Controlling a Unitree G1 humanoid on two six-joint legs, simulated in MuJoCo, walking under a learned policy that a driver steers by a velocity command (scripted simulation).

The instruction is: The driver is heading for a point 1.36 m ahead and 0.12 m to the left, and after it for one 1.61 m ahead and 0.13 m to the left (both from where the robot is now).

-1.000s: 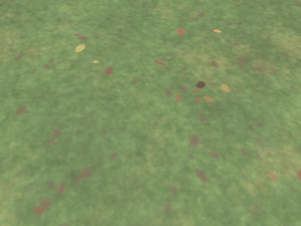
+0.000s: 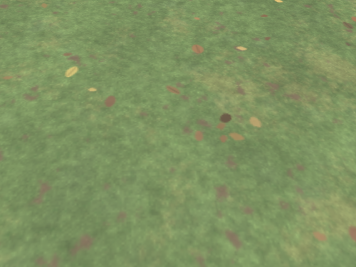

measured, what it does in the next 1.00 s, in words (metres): walks ahead: right foot, then left foot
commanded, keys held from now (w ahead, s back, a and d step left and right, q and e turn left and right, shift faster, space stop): w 1.00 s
